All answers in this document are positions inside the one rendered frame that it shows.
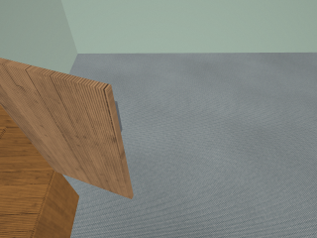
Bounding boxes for cupboard door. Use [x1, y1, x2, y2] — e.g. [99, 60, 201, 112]
[0, 58, 134, 199]

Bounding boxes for handle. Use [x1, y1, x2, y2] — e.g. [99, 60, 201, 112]
[114, 101, 123, 132]

